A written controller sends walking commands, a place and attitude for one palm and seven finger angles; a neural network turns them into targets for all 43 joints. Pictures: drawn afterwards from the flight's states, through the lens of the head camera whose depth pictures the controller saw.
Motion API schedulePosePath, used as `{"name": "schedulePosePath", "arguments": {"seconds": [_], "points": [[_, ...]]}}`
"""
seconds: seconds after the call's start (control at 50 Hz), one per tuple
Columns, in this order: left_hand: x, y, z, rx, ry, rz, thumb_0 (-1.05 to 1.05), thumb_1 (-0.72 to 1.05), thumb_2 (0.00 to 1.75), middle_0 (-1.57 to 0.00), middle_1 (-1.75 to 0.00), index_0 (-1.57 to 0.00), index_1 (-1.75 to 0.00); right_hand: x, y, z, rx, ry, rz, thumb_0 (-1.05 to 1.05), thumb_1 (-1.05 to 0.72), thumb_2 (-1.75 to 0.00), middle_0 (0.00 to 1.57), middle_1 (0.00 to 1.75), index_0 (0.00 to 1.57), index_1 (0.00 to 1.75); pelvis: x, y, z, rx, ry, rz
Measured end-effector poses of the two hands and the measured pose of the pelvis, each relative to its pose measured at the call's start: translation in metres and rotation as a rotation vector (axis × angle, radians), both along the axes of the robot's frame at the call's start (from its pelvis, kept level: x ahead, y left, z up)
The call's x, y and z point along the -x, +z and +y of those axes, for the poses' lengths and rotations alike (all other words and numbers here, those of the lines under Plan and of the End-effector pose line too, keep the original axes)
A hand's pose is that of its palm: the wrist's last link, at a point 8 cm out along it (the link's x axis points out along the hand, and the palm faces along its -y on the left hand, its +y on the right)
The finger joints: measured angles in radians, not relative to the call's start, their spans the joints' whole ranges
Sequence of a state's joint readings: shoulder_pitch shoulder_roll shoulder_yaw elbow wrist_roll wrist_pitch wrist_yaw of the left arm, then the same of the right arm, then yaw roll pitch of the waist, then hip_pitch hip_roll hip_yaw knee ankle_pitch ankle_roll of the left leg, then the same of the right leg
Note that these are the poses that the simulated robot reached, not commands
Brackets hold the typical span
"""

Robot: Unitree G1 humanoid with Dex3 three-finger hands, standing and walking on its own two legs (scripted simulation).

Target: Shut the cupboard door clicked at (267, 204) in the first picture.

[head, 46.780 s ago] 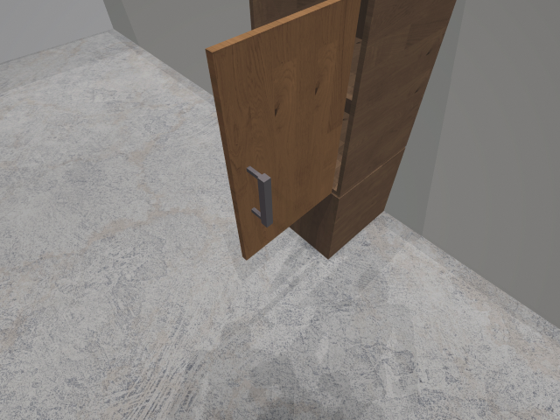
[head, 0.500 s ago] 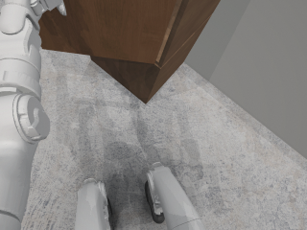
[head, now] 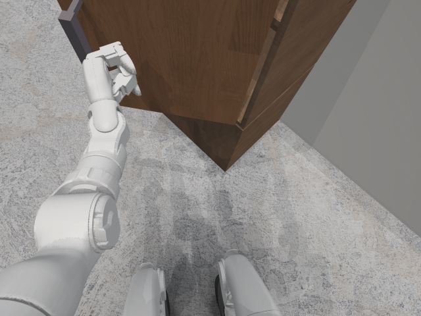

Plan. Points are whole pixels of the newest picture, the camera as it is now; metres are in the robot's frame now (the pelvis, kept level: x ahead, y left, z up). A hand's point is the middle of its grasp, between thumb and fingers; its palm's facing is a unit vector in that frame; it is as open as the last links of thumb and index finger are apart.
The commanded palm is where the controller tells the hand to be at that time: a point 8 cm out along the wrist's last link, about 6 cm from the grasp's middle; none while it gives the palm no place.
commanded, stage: pull the fist back off the door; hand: left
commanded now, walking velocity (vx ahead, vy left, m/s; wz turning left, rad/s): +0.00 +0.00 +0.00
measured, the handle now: (87, 43) +0.64 +0.17 +0.04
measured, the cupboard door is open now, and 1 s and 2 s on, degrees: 36 36 36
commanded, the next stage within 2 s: draw the hand back to the body in 0.32 s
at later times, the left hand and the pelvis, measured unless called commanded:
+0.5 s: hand (141, 98) +0.49 +0.07 +0.05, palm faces +0.14 -0.99 -0.04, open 3.1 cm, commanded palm +0.44 +0.13 +0.06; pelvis -0.01 +0.00 +0.00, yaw +1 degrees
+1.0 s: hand (54, 151) +0.36 +0.15 +0.15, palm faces +0.11 -0.99 -0.10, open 3.1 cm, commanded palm +0.31 +0.21 +0.17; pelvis +0.01 +0.00 +0.09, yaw +1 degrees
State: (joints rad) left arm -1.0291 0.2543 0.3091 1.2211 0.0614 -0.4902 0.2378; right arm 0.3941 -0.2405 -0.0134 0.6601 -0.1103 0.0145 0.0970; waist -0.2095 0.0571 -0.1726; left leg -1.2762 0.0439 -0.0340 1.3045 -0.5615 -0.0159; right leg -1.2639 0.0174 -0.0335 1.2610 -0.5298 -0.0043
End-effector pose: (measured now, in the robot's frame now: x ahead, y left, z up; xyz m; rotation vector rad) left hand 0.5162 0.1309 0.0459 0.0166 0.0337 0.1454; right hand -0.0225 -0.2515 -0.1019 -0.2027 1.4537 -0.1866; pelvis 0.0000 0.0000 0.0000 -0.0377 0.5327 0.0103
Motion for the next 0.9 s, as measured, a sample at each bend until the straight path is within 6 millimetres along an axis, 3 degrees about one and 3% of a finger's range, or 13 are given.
{"name": "schedulePosePath", "arguments": {"seconds": [0.14, 0.3, 0.42, 0.54, 0.64, 0.72, 0.8, 0.9], "points": [[0.027, -0.009, -0.004, -0.004, -0.010, -0.042, 0.01, 0.90, 0.90, -1.30, -1.50, -1.30, -1.50, -0.036, 0.001, -0.019, 0.046, 0.039, -0.078, 0.01, -0.90, -0.90, 0.20, 0.30, 0.20, 0.30, -0.001, 0.000, -0.002, -0.007, 0.004, -0.021], [0.055, -0.010, -0.009, -0.019, -0.015, -0.052, 0.01, 0.90, 0.90, -1.30, -1.50, -1.30, -1.50, -0.061, -0.010, -0.009, 0.008, 0.052, -0.139, 0.01, -0.91, -0.90, 0.20, 0.30, 0.19, 0.30, 0.003, 0.002, -0.002, -0.018, 0.006, -0.052], [0.055, -0.003, -0.012, -0.029, -0.010, -0.060, 0.01, 0.90, 0.90, -1.30, -1.51, -1.30, -1.50, -0.063, -0.016, 0.003, -0.015, 0.052, -0.166, 0.01, -0.90, -0.90, 0.20, 0.30, 0.20, 0.30, 0.009, 0.001, -0.002, -0.021, 0.010, -0.061], [0.052, 0.008, -0.008, -0.026, -0.004, -0.079, 0.01, 0.90, 0.90, -1.30, -1.50, -1.30, -1.50, -0.049, -0.018, 0.007, -0.027, 0.023, -0.152, 0.01, -0.90, -0.90, 0.20, 0.30, 0.20, 0.30, 0.012, 0.002, -0.002, -0.025, -0.005, -0.066], [0.077, 0.023, 0.015, -0.037, 0.020, -0.061, 0.01, 0.90, 0.90, -1.30, -1.50, -1.29, -1.50, -0.041, -0.003, 0.009, -0.047, -0.017, -0.146, 0.01, -0.90, -0.90, 0.20, 0.30, 0.20, 0.30, 0.008, 0.021, -0.001, -0.035, -0.025, -0.115], [0.110, 0.045, 0.035, -0.039, 0.034, -0.059, 0.01, 0.90, 0.90, -1.30, -1.50, -1.29, -1.50, -0.049, 0.019, 0.008, -0.044, -0.018, -0.181, 0.01, -0.90, -0.90, 0.20, 0.30, 0.20, 0.30, 0.002, 0.042, -0.001, -0.036, -0.025, -0.173], [0.135, 0.069, 0.048, -0.036, 0.022, -0.083, 0.01, 0.90, 0.90, -1.30, -1.50, -1.30, -1.50, -0.071, 0.041, 0.002, -0.015, 0.018, -0.251, 0.01, -0.90, -0.90, 0.20, 0.30, 0.20, 0.30, -0.003, 0.058, -0.002, -0.030, -0.007, -0.232], [0.158, 0.092, 0.058, -0.031, -0.006, -0.100, 0.01, 0.90, 0.90, -1.29, -1.50, -1.29, -1.50, -0.113, 0.068, -0.005, 0.025, 0.056, -0.392, 0.01, -0.90, -0.90, 0.20, 0.30, 0.20, 0.30, -0.007, 0.072, -0.001, -0.026, 0.006, -0.294]]}}
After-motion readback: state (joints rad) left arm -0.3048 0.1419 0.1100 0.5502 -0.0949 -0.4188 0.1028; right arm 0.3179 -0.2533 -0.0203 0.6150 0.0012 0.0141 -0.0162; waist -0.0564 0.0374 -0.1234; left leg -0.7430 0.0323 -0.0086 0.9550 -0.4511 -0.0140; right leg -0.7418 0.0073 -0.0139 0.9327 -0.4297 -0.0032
